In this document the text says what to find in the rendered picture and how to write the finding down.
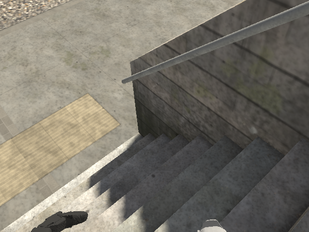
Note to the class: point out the stairs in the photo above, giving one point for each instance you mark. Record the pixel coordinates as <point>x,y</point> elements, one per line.
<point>153,184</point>

